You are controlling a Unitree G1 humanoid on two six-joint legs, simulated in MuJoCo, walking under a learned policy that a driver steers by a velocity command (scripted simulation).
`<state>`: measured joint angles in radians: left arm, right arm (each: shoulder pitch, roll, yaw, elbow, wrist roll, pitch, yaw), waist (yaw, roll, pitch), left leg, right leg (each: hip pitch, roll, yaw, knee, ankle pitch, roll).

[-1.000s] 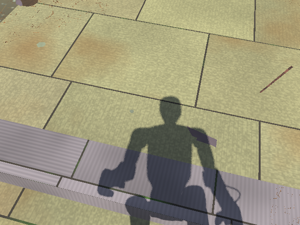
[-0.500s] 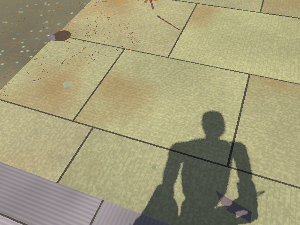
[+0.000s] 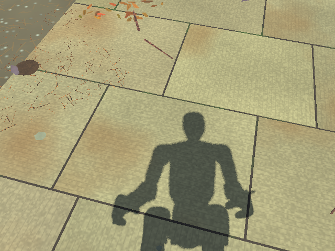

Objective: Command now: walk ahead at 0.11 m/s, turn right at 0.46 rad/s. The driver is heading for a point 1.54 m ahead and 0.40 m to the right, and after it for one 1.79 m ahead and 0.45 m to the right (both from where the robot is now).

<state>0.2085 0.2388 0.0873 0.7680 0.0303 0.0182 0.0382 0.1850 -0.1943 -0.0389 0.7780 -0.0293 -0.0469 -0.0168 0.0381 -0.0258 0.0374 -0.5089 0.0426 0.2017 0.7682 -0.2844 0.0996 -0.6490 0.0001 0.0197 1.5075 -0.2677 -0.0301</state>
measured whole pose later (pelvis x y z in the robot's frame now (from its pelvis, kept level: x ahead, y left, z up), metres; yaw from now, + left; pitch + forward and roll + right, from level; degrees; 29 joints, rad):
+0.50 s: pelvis +0.06 -0.03 +0.02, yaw -17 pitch +0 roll +0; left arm 0.16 0.21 0.08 0.63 0.02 0.03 -0.01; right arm 0.27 -0.26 -0.08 0.70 -0.02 0.05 -0.03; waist -0.02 0.05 0.04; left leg -0.38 0.14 0.24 0.89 -0.53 -0.04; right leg -0.33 0.01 -0.09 0.63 -0.30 -0.06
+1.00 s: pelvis +0.09 -0.01 +0.04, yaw -25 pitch +0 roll -1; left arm 0.23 0.18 0.02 0.72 0.02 0.01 -0.01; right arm 0.22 -0.15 -0.01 0.68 -0.01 0.01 -0.02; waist 0.01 -0.03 0.00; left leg -0.26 0.00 0.03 0.47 -0.22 0.03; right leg -0.23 0.04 0.03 0.44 -0.21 -0.01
